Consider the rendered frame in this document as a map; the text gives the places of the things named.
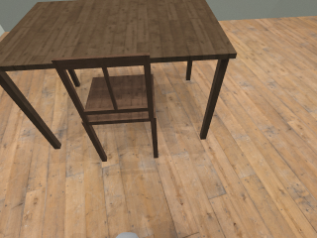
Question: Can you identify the table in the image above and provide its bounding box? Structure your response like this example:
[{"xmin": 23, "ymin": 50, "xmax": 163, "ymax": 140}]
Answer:
[{"xmin": 0, "ymin": 0, "xmax": 237, "ymax": 150}]

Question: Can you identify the chair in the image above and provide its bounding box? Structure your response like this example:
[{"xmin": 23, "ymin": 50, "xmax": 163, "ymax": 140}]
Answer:
[{"xmin": 52, "ymin": 53, "xmax": 159, "ymax": 162}]

